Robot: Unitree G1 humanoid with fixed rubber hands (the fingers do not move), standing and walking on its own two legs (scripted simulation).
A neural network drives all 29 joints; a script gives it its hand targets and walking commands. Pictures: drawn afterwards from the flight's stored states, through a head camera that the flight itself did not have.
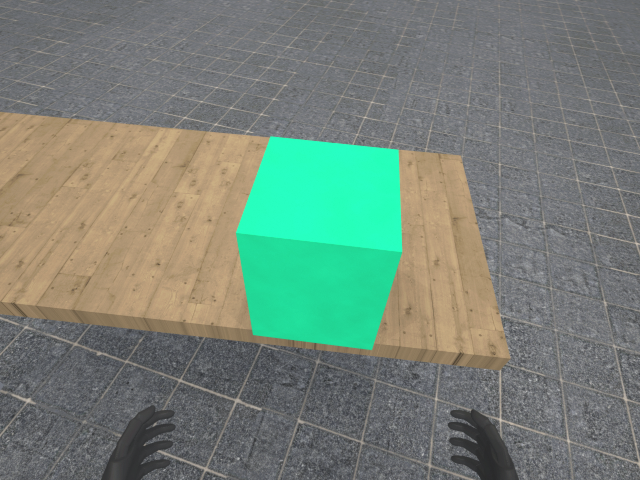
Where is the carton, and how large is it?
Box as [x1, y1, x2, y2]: [236, 137, 401, 349]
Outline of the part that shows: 270,137 236,231 253,334 371,349 401,254 398,150 290,138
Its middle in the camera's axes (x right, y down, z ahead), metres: +0.01 +0.01 +0.63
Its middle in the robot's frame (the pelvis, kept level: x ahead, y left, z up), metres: +0.47 +0.01 +0.00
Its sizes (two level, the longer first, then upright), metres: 0.210 0.200 0.250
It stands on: a table, 0.66 m high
